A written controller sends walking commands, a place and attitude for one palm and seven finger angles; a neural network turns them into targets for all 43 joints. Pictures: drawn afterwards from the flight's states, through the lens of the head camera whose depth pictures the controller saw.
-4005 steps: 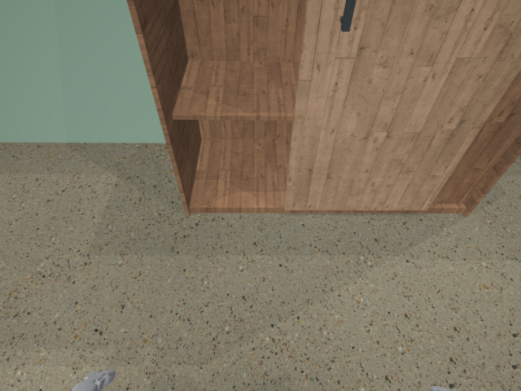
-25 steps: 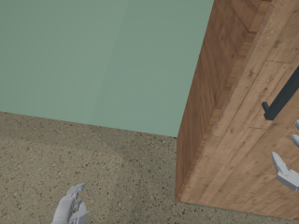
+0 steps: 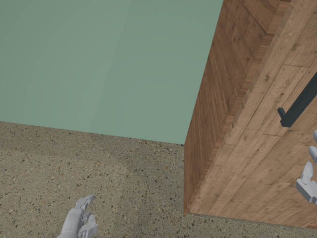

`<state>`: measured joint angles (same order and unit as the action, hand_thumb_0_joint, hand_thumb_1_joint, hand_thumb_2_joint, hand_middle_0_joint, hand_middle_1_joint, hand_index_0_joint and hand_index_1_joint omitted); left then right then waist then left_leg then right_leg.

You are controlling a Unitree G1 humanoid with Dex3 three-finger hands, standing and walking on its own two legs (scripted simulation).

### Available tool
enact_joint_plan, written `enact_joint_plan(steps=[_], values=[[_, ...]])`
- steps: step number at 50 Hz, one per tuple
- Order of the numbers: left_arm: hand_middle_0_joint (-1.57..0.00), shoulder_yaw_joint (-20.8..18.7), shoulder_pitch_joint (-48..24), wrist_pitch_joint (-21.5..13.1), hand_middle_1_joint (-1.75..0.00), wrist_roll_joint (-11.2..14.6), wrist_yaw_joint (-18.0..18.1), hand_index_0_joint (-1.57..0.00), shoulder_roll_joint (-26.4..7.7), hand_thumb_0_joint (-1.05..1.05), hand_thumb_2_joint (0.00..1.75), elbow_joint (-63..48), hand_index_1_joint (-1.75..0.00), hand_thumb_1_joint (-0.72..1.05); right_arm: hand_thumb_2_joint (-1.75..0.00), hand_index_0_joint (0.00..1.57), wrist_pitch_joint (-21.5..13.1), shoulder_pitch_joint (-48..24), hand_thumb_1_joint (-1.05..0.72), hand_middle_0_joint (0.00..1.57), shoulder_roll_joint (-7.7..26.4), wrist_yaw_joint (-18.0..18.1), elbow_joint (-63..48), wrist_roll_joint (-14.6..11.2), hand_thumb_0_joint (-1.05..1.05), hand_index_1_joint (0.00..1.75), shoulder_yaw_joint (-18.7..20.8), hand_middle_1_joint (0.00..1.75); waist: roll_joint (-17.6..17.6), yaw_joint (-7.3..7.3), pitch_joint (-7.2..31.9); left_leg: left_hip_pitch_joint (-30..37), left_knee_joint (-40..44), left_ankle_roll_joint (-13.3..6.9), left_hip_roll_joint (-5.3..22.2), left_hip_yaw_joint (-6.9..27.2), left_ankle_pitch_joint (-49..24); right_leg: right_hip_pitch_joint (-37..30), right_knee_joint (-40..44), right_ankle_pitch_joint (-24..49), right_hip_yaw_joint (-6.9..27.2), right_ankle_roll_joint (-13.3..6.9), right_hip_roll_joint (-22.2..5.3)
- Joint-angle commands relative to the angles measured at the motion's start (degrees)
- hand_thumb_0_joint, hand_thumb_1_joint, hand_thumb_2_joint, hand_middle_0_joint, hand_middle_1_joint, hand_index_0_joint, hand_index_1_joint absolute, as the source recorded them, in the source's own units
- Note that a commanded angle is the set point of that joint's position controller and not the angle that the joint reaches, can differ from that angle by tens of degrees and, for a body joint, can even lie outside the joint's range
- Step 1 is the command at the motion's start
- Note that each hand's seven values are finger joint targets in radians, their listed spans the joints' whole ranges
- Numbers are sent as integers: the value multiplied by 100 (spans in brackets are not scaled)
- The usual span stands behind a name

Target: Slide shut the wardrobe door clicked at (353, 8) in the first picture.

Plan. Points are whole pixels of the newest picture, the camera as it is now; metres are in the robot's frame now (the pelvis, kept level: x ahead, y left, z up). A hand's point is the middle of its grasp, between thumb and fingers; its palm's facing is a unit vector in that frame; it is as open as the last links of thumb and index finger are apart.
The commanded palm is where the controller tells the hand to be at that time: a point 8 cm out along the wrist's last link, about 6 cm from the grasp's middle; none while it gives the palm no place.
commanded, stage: step back with the hand held close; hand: right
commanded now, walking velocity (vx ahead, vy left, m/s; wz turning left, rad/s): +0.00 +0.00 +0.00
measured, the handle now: (307, 84) +0.40 -0.34 +0.24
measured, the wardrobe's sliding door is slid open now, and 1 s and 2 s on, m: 0.01 0.01 0.01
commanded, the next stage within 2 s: stop stepping back and stand still in 1.14 s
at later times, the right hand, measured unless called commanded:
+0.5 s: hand out of the picture +0.16 -0.30 +0.15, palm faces +0.34 +0.81 -0.48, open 7.4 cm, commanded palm +0.10 -0.34 +0.17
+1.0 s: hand out of the picture +0.04 -0.40 +0.16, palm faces +0.50 +0.79 -0.35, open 7.4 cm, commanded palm -0.03 -0.42 +0.17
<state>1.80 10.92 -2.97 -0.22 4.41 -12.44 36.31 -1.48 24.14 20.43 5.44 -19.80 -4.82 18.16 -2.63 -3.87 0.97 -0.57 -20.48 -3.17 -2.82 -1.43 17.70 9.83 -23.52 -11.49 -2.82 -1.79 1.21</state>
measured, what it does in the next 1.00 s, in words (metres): walks backwards: left foot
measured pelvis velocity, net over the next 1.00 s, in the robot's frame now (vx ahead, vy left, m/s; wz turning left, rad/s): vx -0.15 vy -0.11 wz -0.07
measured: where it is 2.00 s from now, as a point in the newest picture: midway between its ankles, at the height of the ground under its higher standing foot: outside the picture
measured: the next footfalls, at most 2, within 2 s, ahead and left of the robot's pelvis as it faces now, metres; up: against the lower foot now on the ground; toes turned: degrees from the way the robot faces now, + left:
left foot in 0.70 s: -0.11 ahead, +0.06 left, +0.00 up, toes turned -5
right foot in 1.20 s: -0.10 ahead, -0.23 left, +0.00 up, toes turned +1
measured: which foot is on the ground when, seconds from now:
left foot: down 0.00-0.58, up 0.60-0.68, down 0.70-1.00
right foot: down 0.00-1.00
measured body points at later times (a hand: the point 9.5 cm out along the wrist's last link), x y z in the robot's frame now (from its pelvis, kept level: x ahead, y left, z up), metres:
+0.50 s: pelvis -0.05 -0.04 -0.01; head -0.04 -0.05 +0.44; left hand +0.13 +0.21 -0.07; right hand +0.14 -0.34 +0.17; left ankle -0.07 +0.08 -0.74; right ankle +0.02 -0.10 -0.74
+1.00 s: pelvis -0.15 -0.11 -0.01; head -0.16 -0.15 +0.43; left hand +0.05 +0.11 -0.07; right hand +0.01 -0.44 +0.17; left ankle -0.17 +0.05 -0.72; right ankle +0.01 -0.11 -0.74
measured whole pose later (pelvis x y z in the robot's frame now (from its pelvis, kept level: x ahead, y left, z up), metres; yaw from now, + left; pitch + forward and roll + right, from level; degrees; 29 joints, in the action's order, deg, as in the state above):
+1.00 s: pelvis -0.15 -0.11 -0.01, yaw -4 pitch -1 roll +7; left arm 0.5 10.6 -3.9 -0.4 4.5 -11.9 34.2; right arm -11.5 23.0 23.0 7.4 -26.0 -1.6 22.0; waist -2.8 -1.8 0.2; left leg -13.2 -36.5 -1.3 -5.2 -0.1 25.5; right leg 25.1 -22.6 0.8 -5.2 -4.9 2.0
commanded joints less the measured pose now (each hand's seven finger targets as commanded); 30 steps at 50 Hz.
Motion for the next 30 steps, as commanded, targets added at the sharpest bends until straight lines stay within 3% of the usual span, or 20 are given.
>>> enact_joint_plan(steps=[1, 2, 3, 4, 5, 6, 7, 8, 12, 15, 18, 22, 25, 27, 28, 30], values=[[-20, -259, -815, -319, -30, 31, 82, -20, -669, 0, 90, -915, -30, 90, -90, 20, -398, -656, -90, 20, 1236, 129, -1145, -11, 0, 30, 778, 30, 62, 5, 353, -781, 457, 342, 379, 274, -2060, -829, 45, 1305, 199, -100, -166], [-20, -275, -822, -333, -30, 28, 84, -20, -646, 0, 90, -916, -30, 90, -90, 20, -419, -563, -90, 20, 1139, 130, -1174, -10, 0, 30, 692, 30, -6, 16, 316, -744, 394, 332, 389, 266, -2095, -825, 36, 1329, 198, -100, -178], [-20, -270, -841, -380, -30, 15, 74, -20, -661, 0, 90, -965, -30, 90, -90, 20, -509, -719, -90, 20, 1449, 166, -1669, -1, 0, 30, 968, 30, -184, -54, 715, -583, 399, 322, 386, 268, -2265, -974, 18, 1491, 226, -98, -152], [-20, -267, -758, -231, -30, 88, 60, -20, -792, 0, 90, -1182, -30, 90, -90, 20, -732, -949, -90, 20, 1937, 216, -1805, 62, 0, 30, 1415, 30, 122, 213, 71, -1456, 607, 598, 732, 709, -2910, -672, -468, 1375, 307, -241, -267], [-20, -266, -784, -105, -30, 64, 68, -20, -695, 0, 90, -1064, -30, 90, -90, 20, -815, -855, -90, 20, 1909, 210, -1594, 97, 0, 30, 1434, 30, 395, 196, 204, -1368, 519, 661, 892, 693, -3390, -522, -645, 1241, 306, -226, -237], [-20, -248, -856, -29, -30, 55, 71, -20, -636, 0, 90, -1059, -30, 90, -90, 20, -747, -311, -90, 20, 1453, 168, -1284, 115, 0, 30, 1068, 30, 741, 220, 196, -1379, 402, 767, 983, 649, -3859, -427, -777, 1218, 221, -236, -223], [-20, -269, -765, 41, -30, 68, 57, -20, -644, 0, 90, -1140, -30, 90, -90, 20, -738, -102, -90, 20, 1344, 159, -1229, 147, 0, 30, 999, 30, 953, 200, 416, -1186, 251, 853, 1038, 589, -4257, -284, -855, 1159, 145, -235, -213], [-20, -297, -699, 102, -30, 99, 55, -20, -659, 0, 90, -1201, -30, 90, -90, 20, -733, 42, -90, 20, 1242, 157, -1229, 158, 0, 30, 933, 30, 822, 217, 632, -1012, 94, 896, 1065, 580, -4556, -231, -866, 1178, 79, -243, -194], [-20, -364, -603, 272, -30, 137, 103, -20, -763, 0, 90, -1327, -30, 90, -90, 20, -777, 441, -90, 20, 1306, 218, -1547, 156, 0, 30, 987, 30, -31, 249, 1138, -1079, -300, 947, 878, 427, -4270, -622, -658, 2359, 127, -274, -398], [-20, -381, -613, 365, -30, 144, 148, -20, -785, 0, 90, -1438, -30, 90, -90, 20, -774, 448, -90, 20, 1523, 270, -1824, 136, 0, 30, 1163, 30, 124, 254, 1210, -1171, -377, 854, 701, 383, -3735, -629, -650, 2726, 281, -259, -522], [-20, -379, -617, 379, -30, 149, 171, -20, -776, 0, 90, -1556, -30, 90, -90, 20, -825, 553, -90, 20, 1620, 318, -1930, 125, 0, 30, 1292, 30, 129, 252, 1149, -1230, -436, 666, 598, 437, -2943, -405, -477, 2522, 469, -250, -622], [-20, -390, -571, 321, -30, 139, 177, -20, -821, 0, 90, -1542, -30, 90, -90, 20, -894, 595, -90, 20, 1592, 365, -1839, 107, 0, 30, 1303, 30, -18, 280, 935, -1289, -360, 560, 556, 529, -1955, 55, -207, 1562, 699, -254, -717], [-20, -411, -583, 203, -30, 111, 173, -20, -908, 0, 90, -1520, -30, 90, -90, 20, -980, 511, -90, 20, 1476, 365, -1765, 129, 0, 30, 1222, 30, -284, 299, 621, -1180, -345, 424, 420, 492, -713, 767, 302, -111, 1029, -278, -838], [-20, -399, -615, 121, -30, 91, 176, -20, -937, 0, 90, -1520, -30, 90, -90, 20, -1034, 490, -90, 20, 1428, 374, -1672, 205, 0, 30, 1242, 30, -527, 280, 377, -740, -624, 330, 254, 399, -50, 1666, 937, -1734, 1374, -333, -1012], [-20, -410, -630, 86, -30, 85, 177, -20, -956, 0, 90, -1533, -30, 90, -90, 20, -1061, 466, -90, 20, 1373, 370, -1673, 252, 0, 30, 1224, 30, -740, 253, 319, -389, -893, 285, 126, 285, 136, 2178, 1282, -2478, 1538, -334, -1077], [-20, -442, -679, 3, -30, 56, 179, -20, -1009, 0, 90, -1558, -30, 90, -90, 20, -1137, 178, -90, 20, 1411, 353, -1838, 345, 0, 30, 1294, 30, -1112, 193, 300, 330, -1536, 272, -129, 80, 41, 3041, 1792, -3254, 1835, -349, -1245]])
